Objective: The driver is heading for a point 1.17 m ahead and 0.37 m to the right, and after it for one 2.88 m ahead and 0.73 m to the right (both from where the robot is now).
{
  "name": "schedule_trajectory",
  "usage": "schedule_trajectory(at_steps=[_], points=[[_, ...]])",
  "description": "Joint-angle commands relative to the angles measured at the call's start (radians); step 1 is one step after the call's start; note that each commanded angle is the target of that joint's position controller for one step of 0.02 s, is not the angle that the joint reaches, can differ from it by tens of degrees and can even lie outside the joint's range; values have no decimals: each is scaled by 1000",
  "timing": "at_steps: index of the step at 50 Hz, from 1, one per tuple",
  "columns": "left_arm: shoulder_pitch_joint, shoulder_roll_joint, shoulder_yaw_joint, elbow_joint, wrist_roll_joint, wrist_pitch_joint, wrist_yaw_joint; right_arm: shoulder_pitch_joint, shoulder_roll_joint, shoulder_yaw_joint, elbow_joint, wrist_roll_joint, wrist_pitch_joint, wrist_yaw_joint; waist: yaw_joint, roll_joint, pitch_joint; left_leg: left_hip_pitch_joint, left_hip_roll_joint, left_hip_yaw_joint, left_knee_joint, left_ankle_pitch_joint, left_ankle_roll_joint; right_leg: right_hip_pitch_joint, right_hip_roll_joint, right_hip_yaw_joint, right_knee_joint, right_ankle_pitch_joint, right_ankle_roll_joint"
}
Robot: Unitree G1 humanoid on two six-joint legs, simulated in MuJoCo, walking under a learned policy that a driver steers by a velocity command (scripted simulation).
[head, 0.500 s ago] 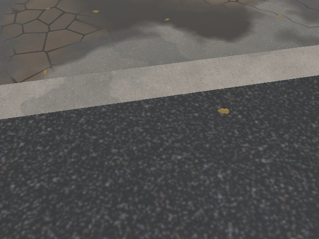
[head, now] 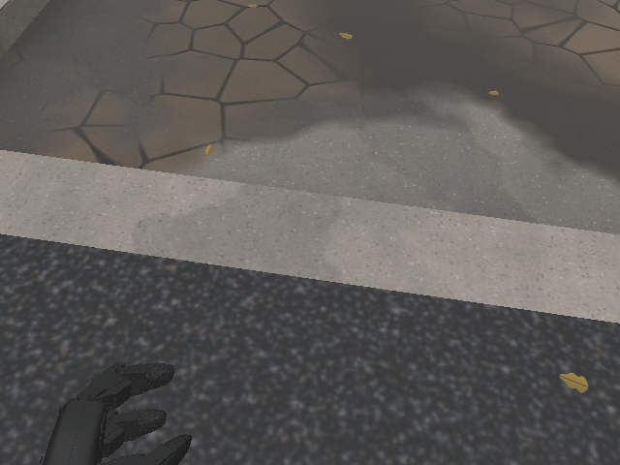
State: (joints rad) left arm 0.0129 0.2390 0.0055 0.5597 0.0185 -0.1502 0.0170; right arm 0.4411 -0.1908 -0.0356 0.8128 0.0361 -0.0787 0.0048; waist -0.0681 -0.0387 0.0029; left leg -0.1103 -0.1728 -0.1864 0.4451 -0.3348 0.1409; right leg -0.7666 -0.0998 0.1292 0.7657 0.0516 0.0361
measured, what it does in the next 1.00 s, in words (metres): walks ahead, turning right: right foot, then left foot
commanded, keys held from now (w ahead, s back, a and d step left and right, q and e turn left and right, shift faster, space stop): w+shift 0.02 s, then w+e+shift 0.98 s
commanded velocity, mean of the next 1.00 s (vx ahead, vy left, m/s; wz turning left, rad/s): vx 1.00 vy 0.00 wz -0.55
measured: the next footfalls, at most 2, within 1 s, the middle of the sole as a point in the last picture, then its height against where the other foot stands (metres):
right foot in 0.12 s outside the picture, level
left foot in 0.56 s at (249, 375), level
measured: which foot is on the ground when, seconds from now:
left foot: down 0.00-0.12, up 0.14-0.54, down 0.56-1.00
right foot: up 0.00-0.10, down 0.12-0.56, up 0.58-0.98, down 1.00-1.00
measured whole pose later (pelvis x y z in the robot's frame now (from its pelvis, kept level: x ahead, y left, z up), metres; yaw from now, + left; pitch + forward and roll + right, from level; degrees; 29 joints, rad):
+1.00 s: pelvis +0.84 -0.17 -0.05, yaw -37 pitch +0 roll +3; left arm 0.07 0.31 0.04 0.55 -0.04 -0.04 -0.08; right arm 0.43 -0.31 -0.06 0.86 0.00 -0.07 -0.01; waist -0.06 -0.03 0.04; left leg 0.21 0.06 0.24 0.64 -0.45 -0.06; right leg -0.63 -0.01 -0.11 0.76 -0.11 -0.16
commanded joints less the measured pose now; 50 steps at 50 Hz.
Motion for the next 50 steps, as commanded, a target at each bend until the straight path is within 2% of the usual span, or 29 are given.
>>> schedule_trajectory(at_steps=[1, 4, 5, 6, 7, 8, 9, 10, 11, 12, 16, 20, 25, 27, 28, 29, 30, 31, 32, 33, 34, 36, 40, 43, 45, 47, 48, 49, 50], points=[[-113, 79, 29, -95, -39, -8, 5, -30, -170, -46, -66, 11, -23, -13, -19, 143, 43, -247, 159, -175, -154, 170, 100, 342, 94, -101, -237, 116, 20], [-71, 145, 58, -82, -49, -21, -12, -5, -178, -50, -37, -15, -10, -21, -7, 184, 21, 85, 266, -185, -34, 550, 86, 257, 87, -128, -301, 21, -51], [29, 178, 77, -60, -51, -24, -14, -17, -197, -54, -39, -35, -1, -14, 43, 198, -42, 165, 276, -163, 81, 845, 72, 330, 114, -163, -287, -61, -96], [208, 211, 92, -24, -59, -18, -13, -70, -209, -51, -57, -60, 5, -3, 146, 220, -147, 160, 258, -109, 273, 1075, 51, 513, 115, -178, -262, -98, -148], [500, 228, 89, 36, -47, -6, -11, -152, -170, -30, -97, -83, 1, 5, 277, 165, -320, -72, 228, -74, 631, 947, 36, 892, 3, -27, -149, -209, -212], [590, 286, 109, 112, -21, -2, -32, 49, -56, -1, -88, -24, -19, 17, 153, -387, -436, -503, 38, 17, 1028, 138, -59, 1237, -209, 590, -360, -637, -423], [565, 169, 87, 110, -31, 0, -38, 12, -106, 10, -84, 1, -38, 19, 166, -383, -317, -697, 93, 3, 1054, -88, -30, 1239, -217, 830, -513, -864, -389], [497, 114, 76, 103, -23, 12, -30, -168, -166, 3, -127, 1, -56, 28, 194, -194, -143, -777, 148, 7, 1053, -38, -9, 1118, -194, 681, -512, -765, -352], [480, 124, 75, 97, -14, 20, -38, -287, -156, 13, -161, -25, -73, 29, 186, 14, -71, -738, 163, 34, 992, -1, 1, 974, -144, 574, -520, -590, -328], [459, 125, 75, 104, -16, 21, -51, -345, -133, 14, -189, -48, -88, 29, 148, 102, -5, -716, 178, 38, 892, 15, -4, 855, -100, 515, -540, -477, -328], [414, 84, 58, 127, -50, 29, -46, -315, -112, 16, -200, -57, -86, 16, 49, 28, 45, -587, 223, 72, 593, 50, -85, 628, -11, 354, -579, -280, -330], [398, 148, 80, 127, -57, 42, -15, -500, -83, 34, -267, -51, -93, 20, 96, -29, 96, -285, 163, 134, 224, 358, -147, 319, 52, 242, -614, -238, -281], [477, 127, 82, 163, -78, 57, -10, -528, -177, -22, -288, -12, -91, -1, 106, -70, 55, -146, 137, 87, 42, 344, -158, 496, 24, 325, -482, -209, -212], [439, 137, 83, 149, -58, 67, -16, -330, -236, -60, -264, -8, -99, -12, -19, -77, -85, 89, 179, 82, 45, 257, -104, 503, 74, 267, -173, 80, -155], [397, 85, 64, 108, -27, 70, -19, -56, -295, -81, -228, -9, -86, -26, -134, -1, -291, 411, 349, -77, 92, 71, -40, 340, 113, 195, 170, -16, -129], [557, -37, 21, 78, -77, 56, -20, 41, -366, -90, -191, -32, -71, -12, -48, 413, -479, 715, 612, -651, -63, -344, 126, 14, 197, 94, 515, -581, -91], [538, 29, 23, 90, -115, 60, -4, 2, -289, -80, -193, -27, -63, -5, -57, 424, -366, 632, 619, -783, -144, -545, 120, -149, 95, 59, 678, -535, -97], [415, 84, 35, 85, -98, 66, 1, -41, -211, -65, -189, -21, -55, -11, -81, 293, -187, 503, 571, -593, -150, -416, 79, -216, 61, 16, 719, -455, -97], [337, 92, 39, 76, -71, 71, -2, -69, -187, -57, -170, -26, -45, -12, -64, 131, -91, 360, 535, -413, -145, -188, 55, -185, 21, -10, 696, -397, -96], [276, 81, 43, 57, -51, 73, -9, -102, -166, -51, -154, -45, -40, -8, -37, 77, -25, 232, 490, -293, -162, -33, 42, -142, -7, -15, 652, -367, -99], [264, 59, 45, 40, -56, 84, -20, -132, -142, -44, -137, -60, -40, -5, 4, 97, 17, 137, 463, -198, -184, 46, 34, -106, -37, -10, 632, -355, -102], [239, 22, 38, 7, -74, 113, -33, -173, -107, -39, -107, -43, -43, 4, 44, 131, 57, 47, 448, -55, -215, 169, 21, -102, -81, -16, 601, -374, -101], [182, 39, 27, -36, -47, 120, -54, -249, -178, -52, -81, -37, -50, -8, 98, 93, 111, -60, 417, 183, -267, 347, -4, -88, -92, -41, 440, -154, -78], [63, 65, 28, -55, -39, 110, -81, -204, -243, -61, -60, -35, -54, -17, 51, 14, 136, -50, 376, 326, -288, 405, -49, 32, -40, -156, 185, 54, -108], [25, 87, 35, -66, -48, 102, -97, -161, -296, -66, -49, -34, -46, -14, 50, 34, 127, 25, 380, 378, -251, 702, -72, 137, 26, -237, 70, 45, -146], [78, 153, 63, -64, -60, 104, -101, -130, -368, -81, -50, -39, -23, -20, 109, 132, 50, 142, 405, 401, -75, 1227, -83, 261, 118, -313, 65, -92, -177], [209, 201, 88, -39, -68, 109, -100, -140, -391, -86, -59, -40, -9, -22, 189, 168, -23, 133, 419, 401, 118, 1400, -77, 421, 158, -327, 70, -163, -202], [463, 277, 130, 30, -69, 120, -90, -180, -387, -85, -81, -38, -5, -21, 316, 160, -136, -7, 410, 382, 409, 1408, -81, 758, 181, -291, 24, -148, -246], [611, 315, 148, 95, -77, 134, -66, -185, -310, -62, -86, -42, -21, -18, 354, 4, -140, -295, 280, 368, 854, 623, -128, 1048, 118, -136, -51, -132, -296]])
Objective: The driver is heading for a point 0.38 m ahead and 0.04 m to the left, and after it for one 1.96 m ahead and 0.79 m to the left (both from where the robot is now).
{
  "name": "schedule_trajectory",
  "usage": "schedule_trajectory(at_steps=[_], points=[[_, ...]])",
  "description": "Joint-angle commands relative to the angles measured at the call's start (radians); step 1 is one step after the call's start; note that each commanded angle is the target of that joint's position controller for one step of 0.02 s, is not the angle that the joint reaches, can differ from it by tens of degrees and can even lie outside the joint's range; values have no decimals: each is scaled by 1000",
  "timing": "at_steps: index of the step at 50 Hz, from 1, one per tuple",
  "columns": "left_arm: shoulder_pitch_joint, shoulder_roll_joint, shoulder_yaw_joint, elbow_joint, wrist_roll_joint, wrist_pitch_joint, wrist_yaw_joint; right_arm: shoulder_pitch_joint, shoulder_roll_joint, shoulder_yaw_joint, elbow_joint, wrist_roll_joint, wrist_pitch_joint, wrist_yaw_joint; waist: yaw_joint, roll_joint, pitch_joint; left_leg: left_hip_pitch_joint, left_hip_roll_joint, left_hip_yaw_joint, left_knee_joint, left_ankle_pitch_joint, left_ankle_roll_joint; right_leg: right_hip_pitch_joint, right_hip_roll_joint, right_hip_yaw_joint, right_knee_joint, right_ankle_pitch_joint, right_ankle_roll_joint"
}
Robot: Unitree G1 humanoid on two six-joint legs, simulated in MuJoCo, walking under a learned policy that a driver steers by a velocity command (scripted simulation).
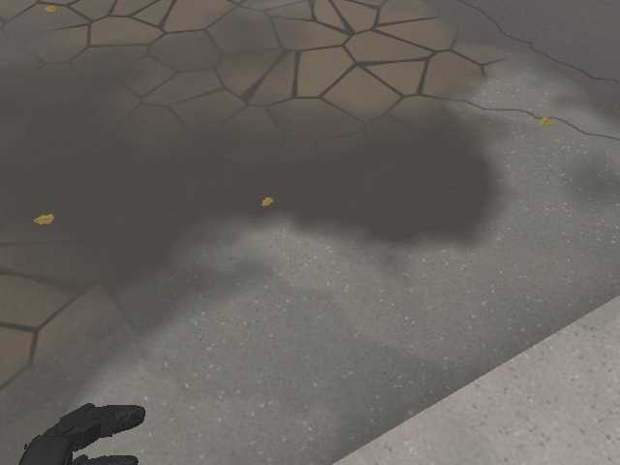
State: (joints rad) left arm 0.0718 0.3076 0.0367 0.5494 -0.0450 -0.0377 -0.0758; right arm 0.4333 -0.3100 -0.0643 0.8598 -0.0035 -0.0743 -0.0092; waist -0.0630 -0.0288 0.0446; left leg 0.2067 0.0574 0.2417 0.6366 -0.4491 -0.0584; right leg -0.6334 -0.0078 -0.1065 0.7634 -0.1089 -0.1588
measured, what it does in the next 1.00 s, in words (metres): goes down, turning left: left foot 0.15 m lower, then right foot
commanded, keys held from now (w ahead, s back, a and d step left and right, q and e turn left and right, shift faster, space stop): w+e+shift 0.16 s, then w+q+shift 0.84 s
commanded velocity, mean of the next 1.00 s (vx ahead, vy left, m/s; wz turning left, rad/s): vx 1.00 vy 0.00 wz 0.22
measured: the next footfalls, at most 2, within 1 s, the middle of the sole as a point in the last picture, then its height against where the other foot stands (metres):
left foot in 0.52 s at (273, 405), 0.15 m lower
right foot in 0.90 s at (323, 253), level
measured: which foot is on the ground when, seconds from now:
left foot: down 0.00-0.00, up 0.02-0.50, down 0.52-0.90, up 0.92-1.00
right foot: down 0.00-0.54, up 0.56-0.88, down 0.90-1.00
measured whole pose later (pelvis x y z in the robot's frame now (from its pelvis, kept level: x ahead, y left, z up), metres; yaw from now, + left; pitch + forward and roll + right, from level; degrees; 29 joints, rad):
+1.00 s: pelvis +0.97 +0.05 -0.12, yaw +21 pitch +1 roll -2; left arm 0.17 0.26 0.05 0.60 0.00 -0.13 0.02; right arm 0.33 -0.31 -0.06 0.76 0.04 -0.04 0.00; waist 0.01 0.04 0.01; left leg -0.35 -0.07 -0.11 1.38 -0.37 0.09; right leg -0.41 0.01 0.01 0.62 -0.22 0.03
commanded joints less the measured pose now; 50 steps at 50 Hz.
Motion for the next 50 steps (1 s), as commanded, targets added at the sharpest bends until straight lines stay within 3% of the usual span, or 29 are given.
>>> schedule_trajectory(at_steps=[1, 2, 3, 5, 9, 11, 12, 14, 16, 19, 23, 26, 27, 28, 29, 30, 31, 33, 35, 37, 39, 42, 44, 45, 46, 47, 48, 49, 50], points=[[405, 312, 102, 51, 12, 10, 28, -15, -14, 24, -206, -2, -69, 11, 110, -376, -280, -975, -124, -221, 1043, -120, 51, 1106, -183, 712, -220, -203, -285], [419, 240, 93, 7, 30, -5, 29, -129, -132, 14, -260, 27, -116, 21, 192, -249, -425, -1062, -104, -419, 1016, -14, 89, 1113, -268, 1012, -456, -521, -316], [414, 201, 87, 20, 38, -22, 31, -246, -160, 8, -287, 55, -127, 17, 190, -99, -260, -1089, -68, -406, 923, 55, 111, 962, -258, 989, -532, -548, -251], [296, 161, 73, 15, 43, -49, 23, -235, -115, 16, -265, 22, -111, 0, 66, 128, -102, -961, 3, -407, 749, 123, 99, 610, -192, 820, -498, -380, -206], [191, 82, 42, 19, 33, -50, 59, -226, -99, 8, -263, -16, -46, -2, -15, 66, 27, -746, 41, -340, 416, 197, 33, 179, -43, 483, -518, -171, -169], [169, 78, 45, 53, 41, -42, 92, -257, 0, 34, -252, -47, -49, 16, 7, 39, -9, -499, -15, -213, 289, 539, 21, 9, 54, 279, -447, 9, -115], [186, 92, 50, 60, 63, -45, 91, -213, -27, 14, -219, -27, -56, 22, 23, 3, -36, -447, -20, -225, 272, 751, 33, 7, 59, 248, -407, -12, -91], [260, 60, 39, 111, 30, -51, 104, -293, -48, 5, -246, -19, -68, 38, 81, -27, -19, -509, 4, -266, 54, 981, 61, 108, 60, 207, -320, -196, -34], [323, 58, 36, 140, 16, -48, 101, -412, -37, 10, -290, 7, -65, 53, 143, -34, 20, -651, 21, -292, -47, 926, 90, 278, -14, 247, -253, -200, -36], [358, 76, 34, 181, 38, -34, 112, -431, -63, 4, -304, 36, -49, 86, 159, -10, 84, -908, 58, -348, -82, 849, 127, 531, -117, 308, -139, -93, -54], [320, 98, 28, 178, 49, -29, 113, -371, -66, 0, -282, 32, -36, 107, 163, 40, 115, -1053, 50, -308, -152, 727, 129, 751, -180, 274, -13, 201, -12], [239, 111, 18, 184, 51, -49, 100, 68, -161, -55, -137, 40, -32, 97, -33, -32, -88, -414, -62, -128, -102, 624, 203, 565, -145, 167, 428, 848, 18], [131, 110, 17, 178, 54, -69, 91, 348, -183, -66, -61, 39, -26, 85, -213, 114, -106, -66, -42, -175, -160, 727, 278, 264, -50, 65, 983, 622, 79], [265, -71, -26, 143, 60, -97, 72, 382, -151, -40, -7, -1, -29, 90, -78, 464, -169, 351, 75, -470, 151, 810, 388, -355, 96, 109, 1452, -668, 145], [299, -12, -44, 85, 24, -115, 75, 339, -94, -27, -34, 11, -6, 91, -74, 454, -376, 436, 140, -769, 4, 500, 487, -399, 88, 212, 1434, -643, 149], [149, 43, -31, 7, -25, -133, 73, 316, -120, -42, -39, 18, 3, 68, -113, 319, -331, 396, 221, -1039, -292, 53, 512, -524, 71, 199, 1279, -470, 148], [32, 52, -29, -24, -29, -141, 83, 215, -102, -32, -56, 21, 3, 53, -67, 26, -201, 191, 238, -1101, -378, -112, 449, -513, 7, 198, 1113, -356, 130], [31, 7, -44, -29, 22, -141, 95, 40, -131, -23, -100, -4, -23, 43, 54, -127, -38, -210, 242, -1111, -359, -37, 467, -422, -63, 265, 953, -342, 125], [3, 8, -41, -54, 43, -131, 82, -79, -33, 15, -119, 7, -33, 21, 147, -101, 114, -616, 60, -786, -380, 134, 376, -281, -113, 263, 567, -182, 130], [-70, 6, -38, -89, 108, -129, 85, -123, -60, 4, -125, 32, -22, -18, 114, 21, 144, -959, -105, -548, -428, 334, 322, 165, -58, 139, 122, 174, 197], [-68, -15, -29, -96, 69, -117, 84, -26, -97, -15, -84, 53, -31, -25, 74, 59, 61, -956, -79, -565, -441, 356, 314, 439, 20, 95, -56, 355, 240], [-52, 59, 17, -104, 7, -101, 114, 38, -97, -33, -59, 56, -16, -26, 73, 98, -32, -541, -75, -638, -251, 605, 252, 437, 70, 152, -273, 192, 229], [262, 116, 60, -46, -7, -103, 112, -39, -90, -33, -88, 16, 4, -14, 264, 165, -249, -498, -101, -588, 145, 865, 174, 760, 22, 151, -171, 87, 172], [533, 176, 71, 11, 4, -91, 117, -90, 13, 0, -142, -27, 1, 0, 340, 34, -416, -665, -135, -526, 530, 549, 151, 1059, -170, 378, -93, -149, 114], [486, 246, 77, 42, 54, -107, 88, 129, 127, 42, -200, 49, -11, 14, 152, -543, -573, -930, -212, -488, 887, -68, 126, 1228, -457, 1076, -399, -468, -101], [405, 125, 69, 13, 45, -102, 91, 72, 26, 28, -169, 80, 0, 4, 193, -391, -403, -1088, -97, -448, 924, 21, 140, 1138, -409, 1113, -466, -798, -90], [355, 45, 54, 21, 41, -90, 100, -78, -24, 15, -196, 64, 8, 7, 218, -241, -223, -1142, -60, -401, 902, 84, 149, 989, -353, 882, -454, -700, -39], [331, 48, 54, 55, 51, -83, 92, -188, -13, 16, -229, 39, 13, 12, 203, -39, -101, -1102, -28, -369, 856, 109, 151, 811, -313, 721, -460, -464, -14], [296, 43, 52, 78, 60, -85, 86, -251, -9, 10, -256, 15, 14, 18, 170, 16, -46, -1049, 9, -367, 791, 136, 154, 676, -283, 598, -472, -290, -5]])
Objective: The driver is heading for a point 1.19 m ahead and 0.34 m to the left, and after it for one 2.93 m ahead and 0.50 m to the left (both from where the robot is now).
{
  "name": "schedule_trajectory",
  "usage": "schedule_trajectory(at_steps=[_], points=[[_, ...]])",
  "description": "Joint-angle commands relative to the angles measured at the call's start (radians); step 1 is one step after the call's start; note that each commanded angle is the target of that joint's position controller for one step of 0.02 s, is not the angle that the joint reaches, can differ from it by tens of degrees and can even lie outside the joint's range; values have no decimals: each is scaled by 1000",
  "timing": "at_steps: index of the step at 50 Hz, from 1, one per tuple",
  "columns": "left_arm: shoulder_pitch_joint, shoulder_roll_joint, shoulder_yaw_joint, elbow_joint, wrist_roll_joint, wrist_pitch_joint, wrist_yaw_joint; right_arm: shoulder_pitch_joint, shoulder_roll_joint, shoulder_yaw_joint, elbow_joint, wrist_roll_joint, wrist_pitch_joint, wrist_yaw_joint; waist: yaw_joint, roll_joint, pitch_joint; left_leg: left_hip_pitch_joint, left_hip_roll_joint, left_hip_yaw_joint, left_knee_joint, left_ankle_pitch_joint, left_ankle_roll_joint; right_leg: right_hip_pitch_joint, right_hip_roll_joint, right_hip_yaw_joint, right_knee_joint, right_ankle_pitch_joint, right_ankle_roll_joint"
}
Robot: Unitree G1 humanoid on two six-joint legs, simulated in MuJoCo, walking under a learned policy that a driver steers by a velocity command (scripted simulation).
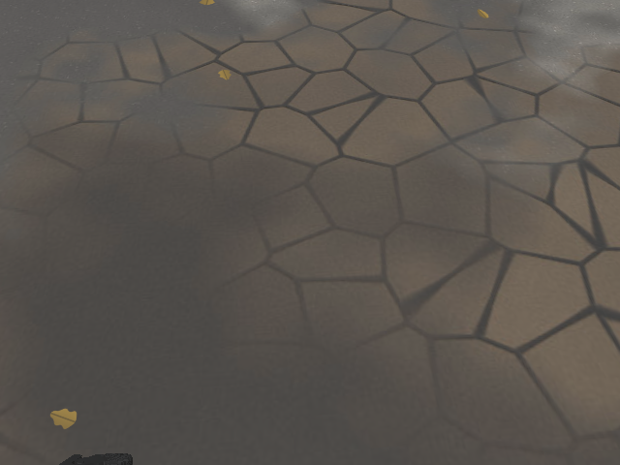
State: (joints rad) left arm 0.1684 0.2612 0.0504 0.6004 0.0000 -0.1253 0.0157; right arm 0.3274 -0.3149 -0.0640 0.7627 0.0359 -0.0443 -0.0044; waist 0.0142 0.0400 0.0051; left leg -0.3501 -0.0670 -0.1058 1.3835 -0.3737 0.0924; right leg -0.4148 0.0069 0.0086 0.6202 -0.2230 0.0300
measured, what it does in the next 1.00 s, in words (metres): walks ahead, turning left: left foot, then right foot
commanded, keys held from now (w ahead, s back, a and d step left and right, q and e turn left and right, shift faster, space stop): w+q+shift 0.60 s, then w+shift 0.14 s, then w+e+shift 0.26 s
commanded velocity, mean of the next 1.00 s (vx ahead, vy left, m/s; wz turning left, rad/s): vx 1.00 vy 0.00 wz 0.67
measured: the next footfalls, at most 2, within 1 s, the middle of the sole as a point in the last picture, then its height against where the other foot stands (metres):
left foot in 0.34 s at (258, 461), level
right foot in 0.76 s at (258, 279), level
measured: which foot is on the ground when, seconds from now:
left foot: up 0.00-0.32, down 0.34-0.78, up 0.80-1.00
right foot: down 0.00-0.34, up 0.36-0.74, down 0.76-1.00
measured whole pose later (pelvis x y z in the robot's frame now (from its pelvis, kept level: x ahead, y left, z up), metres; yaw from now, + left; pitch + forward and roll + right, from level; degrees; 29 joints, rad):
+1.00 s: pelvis +0.89 +0.25 +0.02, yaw +36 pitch -1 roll -2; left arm 0.55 0.26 0.06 0.82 -0.02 -0.09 -0.02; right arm 0.07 -0.26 -0.02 0.63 -0.01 -0.12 0.02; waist 0.10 0.01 0.04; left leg -0.58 0.02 -0.08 0.96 -0.29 0.04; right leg -0.14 0.10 0.12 0.38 -0.23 -0.06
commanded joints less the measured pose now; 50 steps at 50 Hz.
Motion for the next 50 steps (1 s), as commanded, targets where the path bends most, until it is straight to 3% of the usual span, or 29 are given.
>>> schedule_trajectory(at_steps=[1, 3, 7, 10, 13, 15, 16, 17, 18, 19, 20, 21, 22, 23, 25, 28, 30, 33, 35, 36, 38, 39, 40, 41, 42, 43, 45, 47, 50], points=[[160, 66, 31, 43, 21, 0, -9, -126, 4, 7, -167, -9, -5, 27, 43, -76, 21, -437, 171, -33, 4, 67, 2, 364, -284, 393, -342, -95, -186], [119, 33, 23, 75, -2, -4, -22, -126, 27, 12, -189, 13, 21, 37, 4, -119, 42, -438, 213, -18, -44, 40, -3, 303, -282, 259, -389, 1, -176], [59, 127, 45, 103, -2, -4, -14, -203, 3, 22, -230, -8, 23, 47, -31, -70, 107, -482, 231, 17, -208, 255, -35, 243, -260, 13, -456, 196, -155], [97, 185, 52, 130, 2, -11, -1, -320, -2, 26, -250, -11, 6, 67, 8, -47, 133, -362, 194, 125, -462, 474, -18, 250, -211, -150, -497, 274, -115], [165, 247, 61, 153, 3, 4, -1, -344, -67, -3, -255, -3, -8, 81, -11, -97, 76, -178, 60, 267, -588, 436, 28, 400, -207, -219, -396, 873, -81], [139, 307, 77, 134, -2, 29, 4, -124, -145, -46, -213, 15, 4, 76, -158, -193, -49, 58, -16, 302, -568, 292, 73, 445, -244, -224, -72, 1331, -82], [78, 306, 77, 105, -8, 30, 5, 142, -211, -84, -139, 11, 18, 69, -293, -176, -164, 396, -24, 259, -630, 328, 124, 302, -234, -209, 229, 1346, -74], [65, 222, 55, 97, -8, 15, 4, 267, -237, -98, -78, 19, 34, 49, -312, -11, -144, 655, 46, 99, -703, 351, 166, 17, -100, -188, 652, 474, -27], [207, 40, -4, 48, 17, -24, -13, 148, -291, -82, -124, -3, 28, 52, -91, 352, -212, 800, 177, -340, -738, 313, 297, -299, 50, -46, 1027, -378, -13], [174, 123, -6, -22, -23, -66, -22, 133, -247, -75, -175, -28, 7, 51, -121, 264, -432, 898, 331, -782, -1042, -233, 413, -451, 43, 158, 1057, -301, -49], [14, 186, 5, -42, -51, -81, -17, 145, -198, -70, -165, -28, -15, 49, -156, 71, -272, 751, 317, -810, -1160, -329, 335, -480, 0, 153, 955, -197, -73], [-27, 162, 2, -51, -47, -81, -8, 87, -174, -60, -158, -28, -36, 54, -89, -83, -122, 547, 297, -747, -1173, -250, 296, -454, -29, 147, 845, -138, -74], [-11, 139, -2, -28, -18, -69, 1, 23, -143, -48, -163, -30, -49, 59, -31, -155, -62, 374, 257, -650, -1152, -121, 275, -358, -65, 160, 772, -108, -63], [35, 141, 3, -17, -5, -52, -2, -29, -134, -46, -173, -37, -55, 51, 19, -120, -34, 241, 211, -571, -1144, -35, 277, -280, -82, 173, 709, -89, -42], [31, 144, 10, -12, 6, -23, -6, -56, -84, -29, -160, -19, -50, 34, 46, -82, 38, 91, 145, -419, -1163, 77, 261, -223, -108, 151, 563, -95, -6], [-178, 75, -13, -85, 32, -21, -13, -22, -81, -26, -133, -3, -43, -3, -18, -68, 115, -94, 52, -259, -1168, 225, 221, -120, -67, 62, 237, 144, 35], [-256, 41, -19, -113, 21, -23, -25, 6, -106, -38, -112, 0, -31, -12, -68, -30, 97, -175, 20, -222, -1158, 163, 165, 42, -11, 26, 36, 346, 42], [-277, 97, 8, -123, -20, -25, -29, 78, -91, -39, -70, 9, -35, -18, -103, 40, 71, -21, 80, -271, -1119, 87, 131, 80, -26, 72, -82, 448, 43], [-275, 122, 21, -123, -27, -28, -32, 114, -74, -40, -40, 6, -25, -22, -98, 61, 77, 157, 128, -292, -1052, 215, 116, 32, -38, 71, -121, 377, 21], [-202, 151, 40, -109, -28, -29, -30, 110, -86, -45, -35, -6, -17, -21, -54, 76, 36, 233, 140, -286, -969, 432, 101, 79, -22, 51, -112, 297, 2], [189, 210, 73, -42, -38, -13, -13, 14, -99, -35, -69, -62, -8, 3, 174, 100, -203, 148, 119, -213, -529, 764, 46, 489, -58, 35, 16, 121, -66], [325, 294, 81, 5, 4, -10, -17, 212, 47, -2, -74, -31, -20, 9, 85, -296, -399, -168, -18, -139, -55, 293, -20, 871, -272, 495, -45, -171, -246], [386, 272, 78, 63, 0, -17, -47, 272, 45, 25, -58, 25, -35, 12, 77, -571, -445, -373, -55, -116, 112, -109, -33, 929, -382, 992, -336, -587, -330], [324, 162, 54, 53, -14, -7, -42, 120, -33, 14, -69, 29, -38, 12, 107, -387, -243, -477, 25, -75, 131, -53, -7, 812, -345, 950, -380, -660, -299], [265, 136, 44, 54, -4, 6, -40, -48, -54, 17, -110, 1, -51, 14, 110, -181, -114, -468, 55, -34, 86, 0, 0, 648, -289, 799, -371, -473, -276], [240, 147, 43, 57, 2, 9, -46, -163, -44, 21, -145, -31, -70, 15, 93, -55, -34, -433, 71, -22, -1, 15, 3, 497, -236, 692, -368, -283, -268], [199, 106, 27, 67, 5, 7, -51, -183, -15, 21, -162, -42, -84, 22, 18, -83, -11, -338, 113, -36, -177, 32, -4, 369, -155, 561, -387, -125, -270], [203, 80, 17, 86, -20, 7, -50, -176, -1, 27, -162, -44, -85, 21, -18, -111, 15, -300, 123, -26, -338, 12, -34, 303, -140, 512, -407, -61, -294], [208, 139, 35, 95, -36, 9, -25, -306, 20, 47, -207, -52, -101, 31, -5, -89, 76, -193, 107, 7, -606, 194, -79, 140, -135, 444, -446, -19, -292]])
Keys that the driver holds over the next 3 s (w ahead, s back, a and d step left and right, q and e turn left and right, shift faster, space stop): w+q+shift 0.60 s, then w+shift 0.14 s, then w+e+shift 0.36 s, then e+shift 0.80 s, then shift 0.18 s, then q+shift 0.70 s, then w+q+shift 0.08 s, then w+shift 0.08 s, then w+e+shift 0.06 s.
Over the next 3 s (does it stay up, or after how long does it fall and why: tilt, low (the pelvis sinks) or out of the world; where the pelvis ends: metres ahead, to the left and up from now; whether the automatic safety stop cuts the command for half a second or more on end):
stays up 1.36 0.59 0.03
